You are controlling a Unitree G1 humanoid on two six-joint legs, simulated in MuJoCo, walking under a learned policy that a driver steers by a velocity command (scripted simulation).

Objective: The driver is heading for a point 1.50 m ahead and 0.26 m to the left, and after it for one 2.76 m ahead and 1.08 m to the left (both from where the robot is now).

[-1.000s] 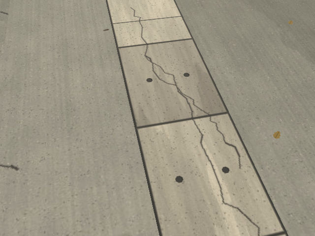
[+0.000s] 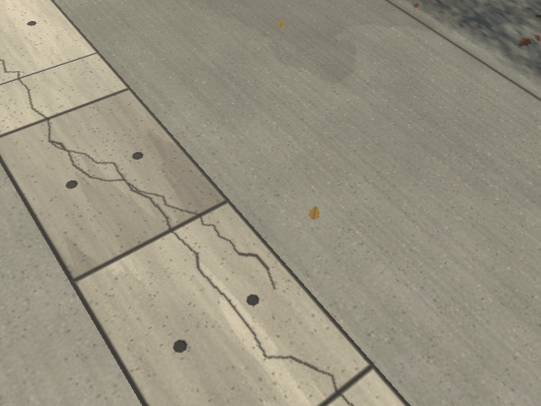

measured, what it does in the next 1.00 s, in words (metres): walks ahead, turning left: right foot, then left foot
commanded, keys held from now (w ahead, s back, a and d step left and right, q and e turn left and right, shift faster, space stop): w+q+shift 0.50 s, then w+shift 0.10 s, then w+e+shift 0.40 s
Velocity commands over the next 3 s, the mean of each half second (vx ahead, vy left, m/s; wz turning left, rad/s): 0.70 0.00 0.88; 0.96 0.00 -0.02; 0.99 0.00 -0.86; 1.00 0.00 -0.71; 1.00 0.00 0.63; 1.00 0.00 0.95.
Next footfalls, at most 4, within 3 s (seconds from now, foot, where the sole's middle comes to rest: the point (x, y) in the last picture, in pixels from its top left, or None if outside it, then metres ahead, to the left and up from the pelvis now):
0.36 right None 0.30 -0.10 -0.77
0.80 left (127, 374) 0.55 0.30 -0.77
1.24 right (135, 218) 1.01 0.35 -0.76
1.66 left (95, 121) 1.43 0.54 -0.77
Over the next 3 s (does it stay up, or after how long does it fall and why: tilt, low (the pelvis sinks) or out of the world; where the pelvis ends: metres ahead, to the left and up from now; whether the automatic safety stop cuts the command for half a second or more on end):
stays up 2.42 0.24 -0.01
